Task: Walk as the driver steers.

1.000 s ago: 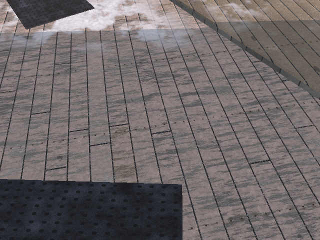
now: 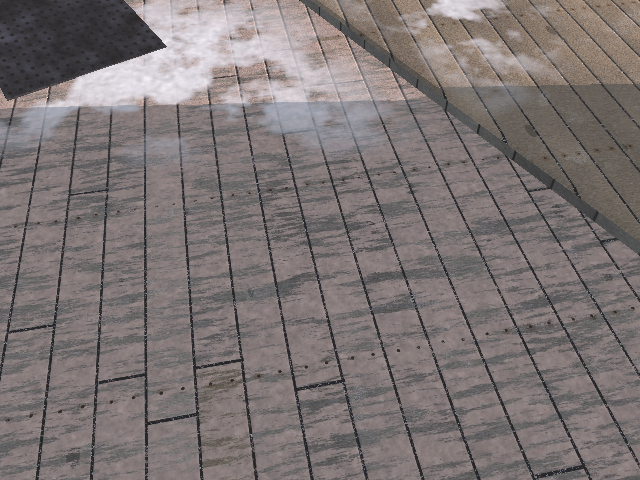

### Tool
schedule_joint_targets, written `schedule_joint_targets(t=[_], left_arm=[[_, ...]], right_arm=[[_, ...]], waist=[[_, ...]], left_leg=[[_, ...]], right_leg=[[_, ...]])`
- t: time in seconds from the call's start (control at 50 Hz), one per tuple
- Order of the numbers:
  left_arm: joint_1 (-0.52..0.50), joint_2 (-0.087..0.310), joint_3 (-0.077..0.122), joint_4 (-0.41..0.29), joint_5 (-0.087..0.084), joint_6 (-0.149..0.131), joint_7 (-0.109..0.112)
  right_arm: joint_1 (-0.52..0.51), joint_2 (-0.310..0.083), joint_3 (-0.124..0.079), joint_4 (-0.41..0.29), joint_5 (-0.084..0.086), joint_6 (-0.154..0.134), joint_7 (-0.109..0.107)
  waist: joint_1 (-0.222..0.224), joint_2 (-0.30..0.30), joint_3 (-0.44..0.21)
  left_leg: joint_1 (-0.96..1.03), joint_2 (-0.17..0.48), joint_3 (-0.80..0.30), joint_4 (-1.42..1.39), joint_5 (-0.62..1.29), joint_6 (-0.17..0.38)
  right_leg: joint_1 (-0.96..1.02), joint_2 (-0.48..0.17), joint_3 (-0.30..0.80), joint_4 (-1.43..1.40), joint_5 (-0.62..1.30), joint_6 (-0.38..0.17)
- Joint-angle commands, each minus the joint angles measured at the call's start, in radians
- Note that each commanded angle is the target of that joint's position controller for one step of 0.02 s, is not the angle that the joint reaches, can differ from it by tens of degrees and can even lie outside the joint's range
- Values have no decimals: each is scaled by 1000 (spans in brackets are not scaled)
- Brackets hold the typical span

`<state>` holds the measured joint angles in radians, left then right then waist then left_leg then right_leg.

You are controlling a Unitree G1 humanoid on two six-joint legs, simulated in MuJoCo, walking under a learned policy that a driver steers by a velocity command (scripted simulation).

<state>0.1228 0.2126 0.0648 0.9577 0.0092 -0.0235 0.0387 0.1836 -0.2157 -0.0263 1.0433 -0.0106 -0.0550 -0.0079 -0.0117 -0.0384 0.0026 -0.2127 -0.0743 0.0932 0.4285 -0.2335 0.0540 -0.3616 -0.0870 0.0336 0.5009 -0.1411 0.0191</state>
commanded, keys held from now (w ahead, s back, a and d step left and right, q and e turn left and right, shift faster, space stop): no key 1.00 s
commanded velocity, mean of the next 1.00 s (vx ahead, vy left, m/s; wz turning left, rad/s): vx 0.02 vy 0.00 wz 0.00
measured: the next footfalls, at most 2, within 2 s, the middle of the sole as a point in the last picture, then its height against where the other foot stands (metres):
right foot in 1.36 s outside the picture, level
left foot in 1.88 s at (305, 462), level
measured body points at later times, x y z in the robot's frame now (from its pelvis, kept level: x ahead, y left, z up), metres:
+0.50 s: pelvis +0.04 -0.01 +0.00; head +0.06 -0.01 +0.45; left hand +0.12 +0.23 -0.15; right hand +0.07 -0.27 -0.15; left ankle +0.00 +0.09 -0.74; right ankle +0.07 -0.14 -0.74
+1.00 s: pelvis +0.03 -0.01 +0.00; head +0.04 +0.00 +0.45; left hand +0.07 +0.24 -0.15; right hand +0.03 -0.24 -0.15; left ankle +0.00 +0.09 -0.74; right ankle +0.07 -0.14 -0.74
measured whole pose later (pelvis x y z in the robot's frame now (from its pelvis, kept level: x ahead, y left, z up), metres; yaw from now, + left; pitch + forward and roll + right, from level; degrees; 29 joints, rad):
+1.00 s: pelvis +0.03 -0.01 +0.00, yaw +0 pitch -1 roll +0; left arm 0.17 0.20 0.05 1.14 0.00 0.01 0.05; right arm 0.27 -0.18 -0.02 1.12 -0.01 -0.02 -0.03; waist 0.00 -0.01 0.04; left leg -0.14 -0.01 0.06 0.47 -0.31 0.03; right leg -0.26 -0.03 0.00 0.48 -0.20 0.02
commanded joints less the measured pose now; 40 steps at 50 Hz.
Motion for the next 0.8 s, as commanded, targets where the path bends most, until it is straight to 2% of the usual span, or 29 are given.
schedule_joint_targets(t=[0.02, 0.04, 0.06, 0.08, 0.1, 0.18, 0.3, 0.56, 0.8], left_arm=[[46, 179, 32, -4, 1, -1, 7], [17, 118, 26, -2, -10, -1, -4], [7, 89, 20, -3, -9, -2, -9], [1, 100, 21, 0, -3, -5, -11], [5, 103, 22, 5, -3, -10, -12], [31, 99, 21, 37, -10, -16, -6], [22, 97, 20, 58, -12, -5, -5], [9, 85, 14, 95, -11, 21, 1], [25, 81, 5, 132, -10, 26, 6]], right_arm=[[174, -48, -7, -8, -4, -4, -7], [116, -68, -7, -13, -6, 5, -13], [69, -104, -16, -18, 0, 15, -16], [52, -101, -17, -18, 7, 24, -21], [49, -105, -18, -17, 5, 30, -23], [48, -100, -19, -8, 8, 30, -21], [58, -91, -20, 14, 11, 41, -24], [84, -81, -12, 44, 7, 41, -28], [115, -62, -7, 57, 5, 35, -27]], waist=[[-81, -152, -72], [-47, -133, -53], [-23, -81, -28], [-18, -54, -25], [-12, -40, -27], [-4, -8, -59], [-1, 33, -54], [7, 40, 7], [12, 44, 39]], left_leg=[[-133, 82, -63, -27, -94, -2], [-57, 85, -51, -32, -54, -16], [-57, 86, -53, -25, -43, -16], [-55, 92, -57, -19, -23, -10], [-57, 97, -61, -14, 7, -8], [-25, 112, -67, 9, 122, -11], [-3, 119, -68, 28, 172, -18], [-30, 128, -79, -14, 96, -22], [-47, 129, -88, -67, 11, -17]], right_leg=[[247, -122, 114, -59, 296, -130], [161, -77, 98, -80, 123, -113], [137, -35, 63, -83, 75, -83], [137, -15, 43, -69, 98, -65], [148, -7, 35, -59, 133, -61], [195, 2, 20, -14, 271, -72], [198, 15, 5, 7, 283, -77], [201, 35, -12, -22, 169, -57], [195, 40, -15, -56, 87, -41]])
Velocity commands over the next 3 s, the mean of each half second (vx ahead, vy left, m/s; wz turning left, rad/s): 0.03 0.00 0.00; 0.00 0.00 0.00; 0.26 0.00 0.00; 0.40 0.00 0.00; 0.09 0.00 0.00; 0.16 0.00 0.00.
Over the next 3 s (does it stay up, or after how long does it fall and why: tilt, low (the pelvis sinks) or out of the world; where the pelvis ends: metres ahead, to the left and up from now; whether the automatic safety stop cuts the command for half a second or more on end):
stays up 0.60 -0.08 -0.01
